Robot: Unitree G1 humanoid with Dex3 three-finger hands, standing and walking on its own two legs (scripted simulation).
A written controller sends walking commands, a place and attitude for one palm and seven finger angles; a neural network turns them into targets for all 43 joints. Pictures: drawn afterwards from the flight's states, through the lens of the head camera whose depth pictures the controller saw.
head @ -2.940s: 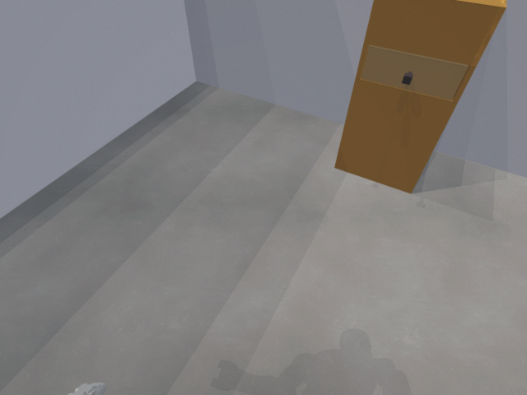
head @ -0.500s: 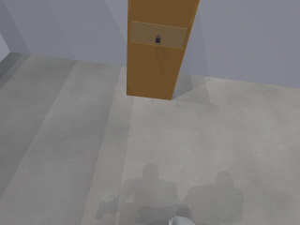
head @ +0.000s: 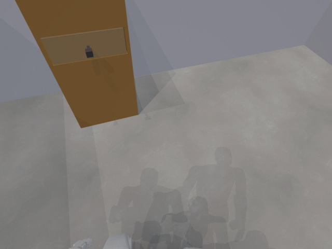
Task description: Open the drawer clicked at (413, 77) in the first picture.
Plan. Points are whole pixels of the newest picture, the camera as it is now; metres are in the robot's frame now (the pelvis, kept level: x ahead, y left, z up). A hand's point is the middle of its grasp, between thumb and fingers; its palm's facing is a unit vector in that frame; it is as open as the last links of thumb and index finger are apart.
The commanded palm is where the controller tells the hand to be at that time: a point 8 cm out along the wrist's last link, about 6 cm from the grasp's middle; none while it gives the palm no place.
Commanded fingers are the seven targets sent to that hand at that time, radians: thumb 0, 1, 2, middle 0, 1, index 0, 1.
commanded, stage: walk to a spot facing it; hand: left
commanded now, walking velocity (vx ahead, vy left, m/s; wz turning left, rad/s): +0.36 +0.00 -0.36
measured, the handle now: (88, 50) +1.01 +0.39 -0.13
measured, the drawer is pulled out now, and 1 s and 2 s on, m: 0.00 0.00 0.00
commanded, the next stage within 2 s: turn to face it in 0.64 s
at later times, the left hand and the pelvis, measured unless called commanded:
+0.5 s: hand (79, 211) +0.24 +0.26 -0.16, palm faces -0.15 -0.97 -0.16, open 7.3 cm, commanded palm none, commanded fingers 0.00 0.90 0.90 -0.20 -0.30 -0.20 -0.30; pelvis +0.19 +0.06 +0.01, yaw -16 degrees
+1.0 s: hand (141, 136) +0.50 +0.09 -0.14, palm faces -0.43 -0.88 -0.20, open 7.3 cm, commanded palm none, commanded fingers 0.00 0.90 0.90 -0.20 -0.30 -0.20 -0.30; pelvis +0.30 +0.00 +0.00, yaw -23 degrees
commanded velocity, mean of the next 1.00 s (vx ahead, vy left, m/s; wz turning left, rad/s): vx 0.12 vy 0.00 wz -0.22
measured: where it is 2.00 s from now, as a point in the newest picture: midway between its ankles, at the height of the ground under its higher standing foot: (168, 241)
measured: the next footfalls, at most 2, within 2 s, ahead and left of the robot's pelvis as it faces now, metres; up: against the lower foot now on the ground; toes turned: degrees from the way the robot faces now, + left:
left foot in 0.30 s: +0.25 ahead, +0.17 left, +0.00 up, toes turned -1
right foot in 0.76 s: +0.34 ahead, -0.13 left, +0.00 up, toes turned -33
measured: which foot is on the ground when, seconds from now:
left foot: up 0.00-0.28, down 0.30-0.74, up 0.76-1.00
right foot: down 0.00-0.30, up 0.32-0.74, down 0.76-1.00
